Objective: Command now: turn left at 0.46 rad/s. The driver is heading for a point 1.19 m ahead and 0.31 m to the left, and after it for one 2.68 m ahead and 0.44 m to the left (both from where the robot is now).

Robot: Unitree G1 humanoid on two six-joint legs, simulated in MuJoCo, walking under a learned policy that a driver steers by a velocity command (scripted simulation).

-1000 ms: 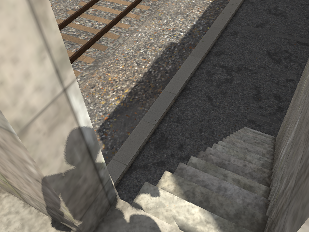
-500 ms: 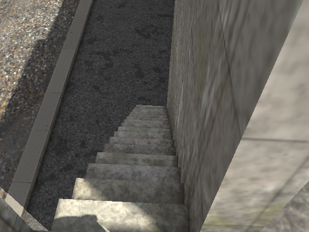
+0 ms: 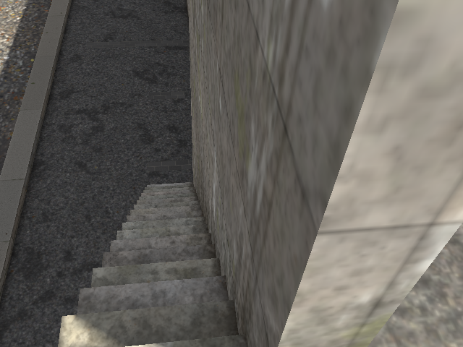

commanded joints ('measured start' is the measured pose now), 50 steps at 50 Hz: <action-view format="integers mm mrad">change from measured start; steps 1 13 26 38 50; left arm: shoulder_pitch -33 -16 123 -109 -54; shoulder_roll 132 56 145 164 53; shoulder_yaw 43 -1 31 54 49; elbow -75 -167 -172 -291 -197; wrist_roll -15 -19 17 1 -10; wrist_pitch -23 -39 -39 -7 -41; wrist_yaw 19 30 56 -5 -46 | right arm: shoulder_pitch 47 -140 -207 76 57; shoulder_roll -256 -230 -92 -185 -146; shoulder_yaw -64 -111 -59 -63 -45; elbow -67 -178 -221 -130 -17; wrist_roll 6 9 21 9 19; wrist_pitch -20 27 29 -56 -148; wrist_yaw -5 -26 42 -12 -58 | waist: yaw -9 10 92 -119 -6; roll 309 217 -130 251 55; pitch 70 -108 -75 59 89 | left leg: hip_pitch -17 68 -466 148 152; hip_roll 367 86 27 363 255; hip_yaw -566 -486 4 -597 49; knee -383 -182 464 -500 -497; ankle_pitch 263 381 -55 -603 73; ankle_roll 196 73 -162 166 33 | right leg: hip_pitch -174 41 384 -566 -482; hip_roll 19 4 -402 -180 -162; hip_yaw -10 54 19 95 38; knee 219 -29 -138 689 499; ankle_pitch -300 -191 479 -287 156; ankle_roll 49 75 -124 41 75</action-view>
